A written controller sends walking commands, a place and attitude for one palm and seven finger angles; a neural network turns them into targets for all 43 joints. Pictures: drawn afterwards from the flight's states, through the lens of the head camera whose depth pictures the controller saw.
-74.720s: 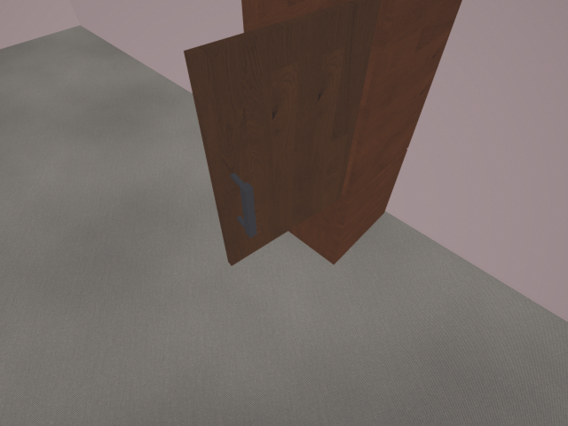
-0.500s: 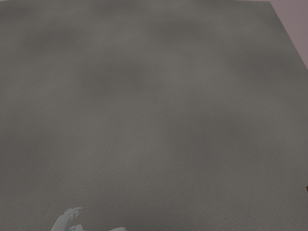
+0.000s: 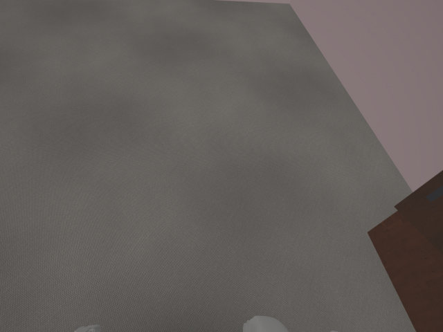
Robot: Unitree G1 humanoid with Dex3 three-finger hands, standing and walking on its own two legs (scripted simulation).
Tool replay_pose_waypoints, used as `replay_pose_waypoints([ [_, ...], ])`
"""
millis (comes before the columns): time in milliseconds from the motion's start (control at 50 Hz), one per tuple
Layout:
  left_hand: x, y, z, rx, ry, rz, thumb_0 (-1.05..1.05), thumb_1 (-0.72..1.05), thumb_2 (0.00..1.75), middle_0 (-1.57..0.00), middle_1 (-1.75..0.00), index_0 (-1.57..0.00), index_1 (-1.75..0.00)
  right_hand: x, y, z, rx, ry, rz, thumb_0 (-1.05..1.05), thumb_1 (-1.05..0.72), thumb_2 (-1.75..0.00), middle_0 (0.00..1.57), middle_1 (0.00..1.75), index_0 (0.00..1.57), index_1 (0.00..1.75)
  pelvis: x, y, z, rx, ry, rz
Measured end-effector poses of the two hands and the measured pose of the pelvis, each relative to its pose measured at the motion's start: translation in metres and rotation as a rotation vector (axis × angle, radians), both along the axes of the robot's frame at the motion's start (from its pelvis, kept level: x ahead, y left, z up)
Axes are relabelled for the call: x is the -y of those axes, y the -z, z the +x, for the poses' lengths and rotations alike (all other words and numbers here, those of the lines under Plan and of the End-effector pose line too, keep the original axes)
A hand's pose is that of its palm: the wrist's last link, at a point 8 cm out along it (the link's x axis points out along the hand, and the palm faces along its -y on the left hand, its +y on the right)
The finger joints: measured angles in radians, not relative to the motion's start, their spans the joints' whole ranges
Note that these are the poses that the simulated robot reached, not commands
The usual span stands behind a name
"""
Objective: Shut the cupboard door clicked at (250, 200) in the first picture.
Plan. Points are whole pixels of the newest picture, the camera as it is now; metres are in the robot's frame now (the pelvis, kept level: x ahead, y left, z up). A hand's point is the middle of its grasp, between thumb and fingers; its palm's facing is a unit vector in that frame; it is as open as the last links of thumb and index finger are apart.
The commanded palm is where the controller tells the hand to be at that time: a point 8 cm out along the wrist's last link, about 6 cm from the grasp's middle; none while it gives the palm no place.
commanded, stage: turn to face it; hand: left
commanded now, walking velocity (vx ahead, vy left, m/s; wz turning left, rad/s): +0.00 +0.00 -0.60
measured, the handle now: out of the picture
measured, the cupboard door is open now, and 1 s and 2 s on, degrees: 21 21 21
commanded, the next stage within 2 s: take the last steps up to it in 1.50 s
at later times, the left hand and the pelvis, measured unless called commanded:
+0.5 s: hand (163, 320) +0.16 +0.11 -0.16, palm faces -0.30 -0.92 -0.24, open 7.4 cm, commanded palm none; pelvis +0.00 -0.04 +0.00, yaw -17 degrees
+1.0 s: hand (185, 278) +0.24 +0.08 -0.16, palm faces -0.55 -0.80 -0.23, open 7.4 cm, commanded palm none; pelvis +0.03 -0.03 +0.00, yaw -35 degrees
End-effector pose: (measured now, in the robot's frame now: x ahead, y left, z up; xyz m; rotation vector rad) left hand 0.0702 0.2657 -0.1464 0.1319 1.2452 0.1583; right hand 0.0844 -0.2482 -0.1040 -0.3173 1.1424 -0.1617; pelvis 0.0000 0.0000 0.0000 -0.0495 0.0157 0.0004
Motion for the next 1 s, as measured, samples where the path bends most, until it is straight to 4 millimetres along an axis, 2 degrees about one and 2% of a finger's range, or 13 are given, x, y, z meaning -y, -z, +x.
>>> replay_pose_waypoints([
  [80, 0.002, -0.007, 0.023, 0.011, 0.059, 0.008, 0.01, 0.91, 0.9, -0.2, -0.29, -0.2, -0.29, 0.003, 0.002, -0.032, -0.042, 0.087, 0.014, 0.0, -0.91, -0.9, 0.2, 0.3, 0.2, 0.3, 0.0, -0.003, 0.001, 0.001, 0.053, -0.006],
  [140, 0.012, -0.011, 0.043, 0.025, 0.114, 0.014, 0.01, 0.91, 0.9, -0.2, -0.29, -0.2, -0.29, 0.009, 0.008, -0.057, -0.078, 0.156, 0.028, 0.0, -0.9, -0.9, 0.2, 0.3, 0.2, 0.3, 0.004, -0.003, 0.001, 0.002, 0.091, -0.002],
  [240, 0.045, -0.017, 0.078, 0.068, 0.221, 0.031, 0.01, 0.91, 0.9, -0.2, -0.29, -0.2, -0.29, 0.028, 0.026, -0.1, -0.135, 0.263, 0.063, 0.0, -0.9, -0.9, 0.2, 0.3, 0.2, 0.3, 0.019, 0.003, -0.001, 0.0, 0.153, 0.015],
  [320, 0.076, -0.016, 0.1, 0.134, 0.299, 0.061, 0.01, 0.91, 0.9, -0.2, -0.29, -0.2, -0.29, 0.051, 0.049, -0.126, -0.169, 0.339, 0.088, 0.0, -0.91, -0.9, 0.2, 0.3, 0.2, 0.3, 0.038, 0.018, -0.001, -0.002, 0.207, 0.044],
  [380, 0.092, -0.022, 0.099, 0.123, 0.334, 0.067, 0.0, 0.91, 0.9, -0.2, -0.29, -0.2, -0.29, 0.061, 0.049, -0.129, -0.178, 0.377, 0.08, 0.01, -0.91, -0.9, 0.2, 0.3, 0.2, 0.3, 0.04, 0.014, -0.003, 0.002, 0.236, 0.039],
  [500, 0.103, -0.022, 0.093, 0.059, 0.379, 0.051, 0.0, 0.91, 0.9, -0.21, -0.3, -0.21, -0.29, 0.069, 0.032, -0.108, -0.085, 0.406, 0.077, 0.01, -0.91, -0.9, 0.2, 0.3, 0.2, 0.3, 0.043, 0.003, 0.001, -0.004, 0.303, 0.059],
  [600, 0.097, -0.011, 0.098, 0.023, 0.405, 0.031, 0.01, 0.9, 0.9, -0.21, -0.3, -0.21, -0.3, 0.064, 0.021, -0.085, -0.015, 0.42, 0.054, 0.01, -0.91, -0.9, 0.2, 0.3, 0.2, 0.3, 0.035, 0.004, 0.011, -0.013, 0.363, 0.056],
  [700, 0.081, 0.008, 0.117, -0.007, 0.431, 0.017, 0.01, 0.9, 0.9, -0.21, -0.3, -0.21, -0.29, 0.052, 0.015, -0.071, 0.046, 0.439, 0.008, 0.0, -0.91, -0.9, 0.2, 0.3, 0.2, 0.3, 0.021, 0.013, 0.024, -0.019, 0.43, 0.043],
  [780, 0.078, 0.004, 0.137, -0.016, 0.478, 0.021, 0.01, 0.91, 0.9, -0.21, -0.3, -0.2, -0.29, 0.038, 0.007, -0.082, 0.033, 0.465, 0.001, 0.0, -0.91, -0.9, 0.2, 0.3, 0.2, 0.3, 0.018, 0.006, 0.028, -0.008, 0.479, 0.026],
  [860, 0.088, -0.005, 0.157, -0.004, 0.527, 0.022, 0.01, 0.91, 0.9, -0.2, -0.29, -0.2, -0.29, 0.029, 0.005, -0.103, -0.002, 0.527, 0.017, 0.0, -0.91, -0.9, 0.2, 0.3, 0.2, 0.3, 0.019, 0.0, 0.031, -0.004, 0.527, 0.013],
  [920, 0.104, -0.01, 0.173, 0.012, 0.577, 0.024, 0.01, 0.91, 0.9, -0.2, -0.29, -0.2, -0.29, 0.025, 0.01, -0.125, -0.031, 0.586, 0.038, 0.0, -0.91, -0.9, 0.2, 0.3, 0.2, 0.3, 0.023, -0.001, 0.031, -0.002, 0.563, 0.008],
  [1000, 0.138, -0.015, 0.191, 0.051, 0.661, 0.03, 0.01, 0.91, 0.9, -0.2, -0.29, -0.2, -0.29, 0.025, 0.023, -0.16, -0.069, 0.672, 0.072, 0.0, -0.9, -0.9, 0.2, 0.3, 0.2, 0.3, 0.033, 0.003, 0.027, 0.005, 0.614, 0.013],
])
